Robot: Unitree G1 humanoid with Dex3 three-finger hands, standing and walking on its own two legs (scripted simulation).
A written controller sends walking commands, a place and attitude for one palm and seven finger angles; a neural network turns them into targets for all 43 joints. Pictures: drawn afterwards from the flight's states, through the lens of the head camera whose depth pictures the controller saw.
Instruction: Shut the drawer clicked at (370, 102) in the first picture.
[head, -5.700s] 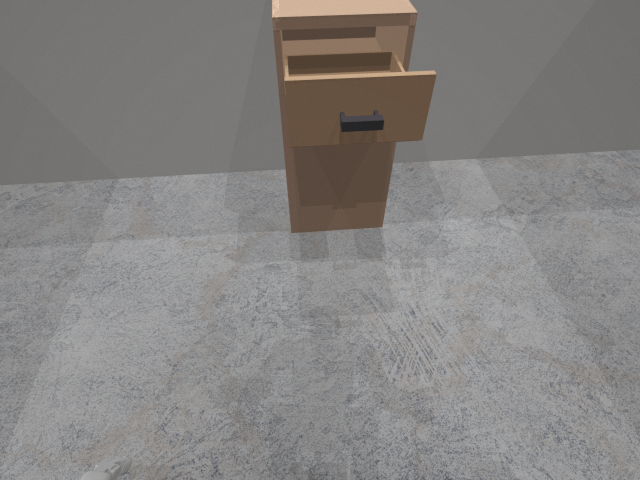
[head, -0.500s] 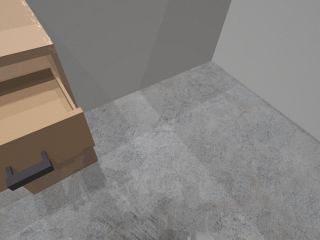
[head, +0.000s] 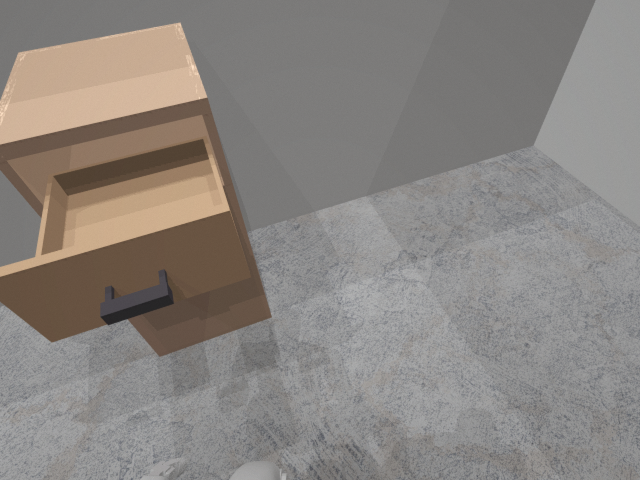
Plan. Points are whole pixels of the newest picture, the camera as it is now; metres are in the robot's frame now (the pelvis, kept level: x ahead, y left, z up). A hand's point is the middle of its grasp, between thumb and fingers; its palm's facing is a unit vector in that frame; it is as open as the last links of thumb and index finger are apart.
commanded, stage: turn to face it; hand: left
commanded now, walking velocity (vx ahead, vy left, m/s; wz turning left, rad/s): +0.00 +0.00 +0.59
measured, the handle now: (137, 293) +0.40 +0.30 -0.03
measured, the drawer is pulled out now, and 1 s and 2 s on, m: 0.30 0.30 0.30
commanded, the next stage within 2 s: take the last steps up to it in 0.60 s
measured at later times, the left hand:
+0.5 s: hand out of the picture -0.02 +0.31 -0.17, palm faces +0.30 -0.93 -0.23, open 7.4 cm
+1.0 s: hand out of the picture -0.07 +0.20 -0.16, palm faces +0.36 -0.91 -0.23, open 7.4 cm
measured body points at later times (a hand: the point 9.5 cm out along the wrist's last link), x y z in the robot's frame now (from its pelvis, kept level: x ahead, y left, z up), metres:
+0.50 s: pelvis -0.02 +0.08 +0.00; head -0.01 +0.12 +0.45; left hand -0.03 +0.35 -0.15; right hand +0.14 -0.13 -0.11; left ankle -0.02 +0.14 -0.74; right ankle +0.01 -0.09 -0.64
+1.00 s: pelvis -0.03 +0.02 +0.00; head -0.05 -0.01 +0.45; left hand -0.09 +0.25 -0.14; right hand +0.00 -0.21 -0.17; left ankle -0.03 +0.14 -0.70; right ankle -0.04 -0.07 -0.74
